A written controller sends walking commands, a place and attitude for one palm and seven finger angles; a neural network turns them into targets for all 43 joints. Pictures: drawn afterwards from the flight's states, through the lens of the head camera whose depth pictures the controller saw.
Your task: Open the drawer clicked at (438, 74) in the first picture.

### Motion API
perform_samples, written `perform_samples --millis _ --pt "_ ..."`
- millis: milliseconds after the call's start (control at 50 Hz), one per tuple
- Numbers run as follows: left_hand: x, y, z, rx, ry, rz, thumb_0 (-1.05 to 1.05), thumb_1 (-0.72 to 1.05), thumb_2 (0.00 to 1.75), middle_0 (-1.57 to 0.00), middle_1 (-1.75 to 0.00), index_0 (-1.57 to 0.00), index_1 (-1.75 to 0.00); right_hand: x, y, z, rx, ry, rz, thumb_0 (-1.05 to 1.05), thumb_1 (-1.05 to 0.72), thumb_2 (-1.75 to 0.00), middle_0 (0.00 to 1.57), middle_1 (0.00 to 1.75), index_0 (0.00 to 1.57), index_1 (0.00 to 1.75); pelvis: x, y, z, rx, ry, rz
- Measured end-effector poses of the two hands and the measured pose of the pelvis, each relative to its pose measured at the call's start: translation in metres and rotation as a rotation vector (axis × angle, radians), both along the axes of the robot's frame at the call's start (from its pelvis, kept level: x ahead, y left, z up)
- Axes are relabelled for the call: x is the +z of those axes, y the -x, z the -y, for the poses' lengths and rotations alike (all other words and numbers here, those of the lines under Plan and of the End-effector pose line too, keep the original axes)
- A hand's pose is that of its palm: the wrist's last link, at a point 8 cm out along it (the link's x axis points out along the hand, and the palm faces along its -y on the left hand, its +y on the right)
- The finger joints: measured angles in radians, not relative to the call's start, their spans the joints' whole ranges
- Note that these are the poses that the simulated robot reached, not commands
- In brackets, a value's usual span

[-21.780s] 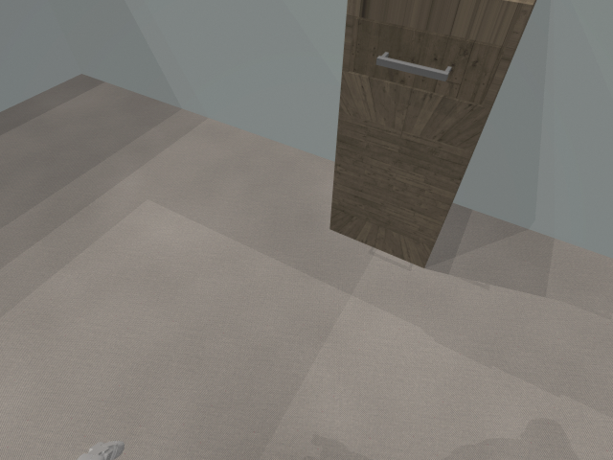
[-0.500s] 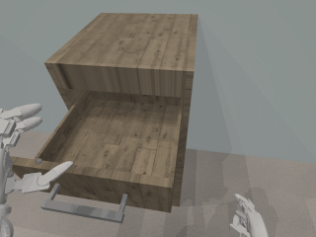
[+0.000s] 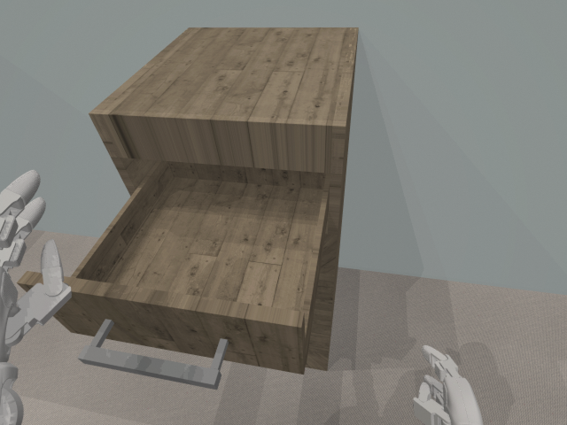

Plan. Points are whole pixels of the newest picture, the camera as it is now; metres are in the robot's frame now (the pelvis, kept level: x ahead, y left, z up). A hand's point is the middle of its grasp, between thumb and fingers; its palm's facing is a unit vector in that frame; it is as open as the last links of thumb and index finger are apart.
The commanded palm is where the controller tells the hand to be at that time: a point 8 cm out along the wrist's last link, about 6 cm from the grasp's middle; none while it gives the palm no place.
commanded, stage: step back with the hand held close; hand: left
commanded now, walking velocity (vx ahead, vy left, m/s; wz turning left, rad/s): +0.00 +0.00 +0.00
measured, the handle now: (155, 351) +0.20 +0.21 +0.03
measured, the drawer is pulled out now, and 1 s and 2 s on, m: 0.28 0.28 0.28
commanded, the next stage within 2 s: stop stepping back and stand still in 1.38 s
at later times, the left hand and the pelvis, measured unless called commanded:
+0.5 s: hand (39, 316) +0.16 +0.25 +0.20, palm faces +0.33 -0.76 -0.57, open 7.4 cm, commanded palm +0.09 +0.30 +0.22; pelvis -0.04 +0.02 +0.00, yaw +0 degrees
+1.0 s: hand out of the picture +0.10 +0.27 +0.21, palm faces +0.45 -0.75 -0.49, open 7.4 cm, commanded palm +0.02 +0.31 +0.22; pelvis -0.10 +0.02 -0.02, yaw +1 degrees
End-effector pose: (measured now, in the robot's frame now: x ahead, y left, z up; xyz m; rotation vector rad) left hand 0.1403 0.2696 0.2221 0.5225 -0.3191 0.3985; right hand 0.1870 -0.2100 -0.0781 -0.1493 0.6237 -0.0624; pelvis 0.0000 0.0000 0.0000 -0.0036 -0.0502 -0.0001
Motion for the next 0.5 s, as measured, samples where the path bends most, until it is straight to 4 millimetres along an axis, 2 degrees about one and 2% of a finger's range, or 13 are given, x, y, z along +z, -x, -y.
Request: perform_samples --millis 120,220,340,500 --pt "0.000 0.003 0.001 0.003 -0.002 -0.002 0.02 0.87 0.90 -0.22 -0.31 -0.21 -0.31 -0.002 0.007 0.003 -0.008 -0.002 -0.007 0.01 -0.91 -0.90 0.20 0.30 0.20 0.30 0.000 0.004 0.001 -0.002 -0.001 0.004" --pt "0.008 0.002 -0.006 -0.001 -0.072 0.021 0.02 0.88 0.90 -0.22 -0.30 -0.21 -0.31 -0.004 0.018 0.008 -0.017 0.002 -0.049 0.01 -0.91 -0.90 0.20 0.30 0.20 0.30 0.000 0.012 0.001 0.010 0.009 -0.028" --pt "-0.004 0.000 -0.006 -0.070 -0.096 -0.048 0.02 0.89 0.90 -0.21 -0.30 -0.21 -0.30 -0.006 0.040 0.019 -0.079 0.042 -0.116 0.01 -0.91 -0.90 0.20 0.30 0.20 0.30 -0.002 0.023 -0.009 0.005 0.004 -0.062" --pt "-0.001 0.020 -0.015 -0.116 -0.168 -0.055 0.02 0.88 0.90 -0.22 -0.30 -0.21 -0.30 -0.002 0.067 0.016 -0.115 0.079 -0.136 0.01 -0.91 -0.90 0.20 0.30 0.20 0.30 -0.005 0.043 -0.017 0.001 -0.004 -0.077"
